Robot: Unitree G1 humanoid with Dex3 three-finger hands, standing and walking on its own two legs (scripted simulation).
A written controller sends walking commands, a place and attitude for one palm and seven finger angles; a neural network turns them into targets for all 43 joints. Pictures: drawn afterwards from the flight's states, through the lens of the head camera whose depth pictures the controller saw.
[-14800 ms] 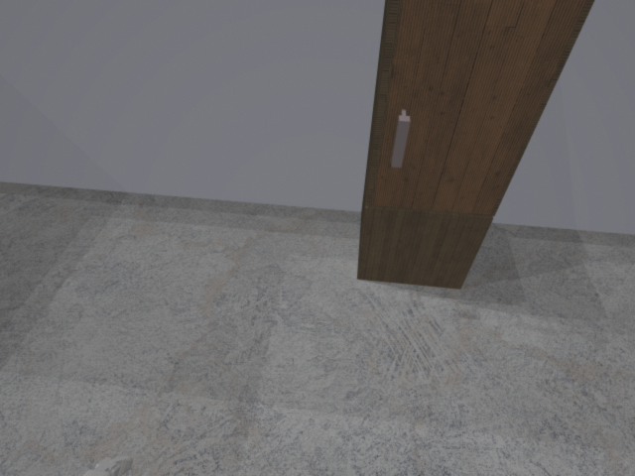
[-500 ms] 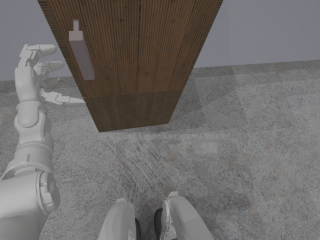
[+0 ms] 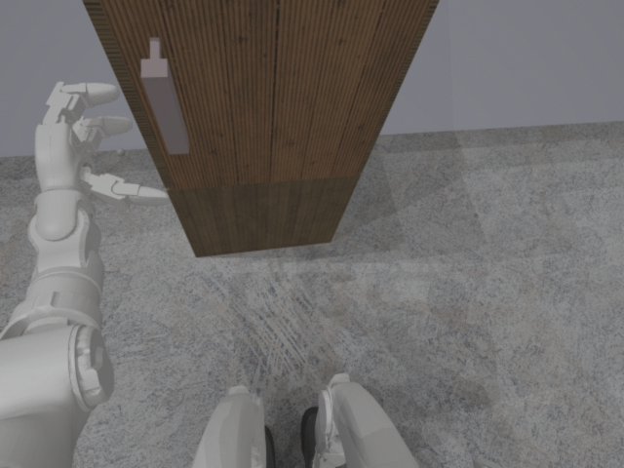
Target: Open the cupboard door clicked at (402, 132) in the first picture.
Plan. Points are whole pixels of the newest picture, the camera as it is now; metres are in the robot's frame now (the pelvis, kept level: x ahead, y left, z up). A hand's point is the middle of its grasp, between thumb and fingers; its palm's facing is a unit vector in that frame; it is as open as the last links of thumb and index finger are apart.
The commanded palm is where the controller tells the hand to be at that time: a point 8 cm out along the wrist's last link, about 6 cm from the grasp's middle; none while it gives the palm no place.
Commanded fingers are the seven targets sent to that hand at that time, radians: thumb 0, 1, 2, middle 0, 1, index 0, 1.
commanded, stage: slide the fingers in behind the handle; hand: left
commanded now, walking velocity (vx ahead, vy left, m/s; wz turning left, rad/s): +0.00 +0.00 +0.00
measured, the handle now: (167, 99) +0.57 +0.16 +0.04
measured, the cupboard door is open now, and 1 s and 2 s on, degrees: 0 0 3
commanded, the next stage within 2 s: close the thumb around the handle in 1.70 s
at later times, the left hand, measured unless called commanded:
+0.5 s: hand (150, 153) +0.50 +0.18 +0.02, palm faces +0.11 -0.99 +0.00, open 14.0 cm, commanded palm +0.47 +0.22 +0.03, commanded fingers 0.00 -0.50 0.30 -0.30 -1.20 -0.30 -1.20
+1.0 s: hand (165, 151) +0.50 +0.16 +0.02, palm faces +0.14 -0.99 +0.00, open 14.0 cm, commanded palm +0.47 +0.19 +0.03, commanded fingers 0.00 -0.50 0.30 -0.30 -1.20 -0.30 -1.20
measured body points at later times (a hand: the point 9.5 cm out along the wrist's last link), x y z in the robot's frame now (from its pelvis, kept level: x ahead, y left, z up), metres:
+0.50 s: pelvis +0.01 +0.00 +0.00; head +0.16 +0.03 +0.43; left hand +0.48 +0.23 +0.03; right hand +0.04 -0.27 -0.11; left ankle +0.01 +0.05 -0.61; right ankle +0.04 -0.09 -0.61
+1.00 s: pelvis +0.01 -0.01 +0.00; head +0.16 +0.02 +0.43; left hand +0.49 +0.21 +0.03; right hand +0.04 -0.27 -0.11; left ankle +0.01 +0.05 -0.61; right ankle +0.04 -0.09 -0.61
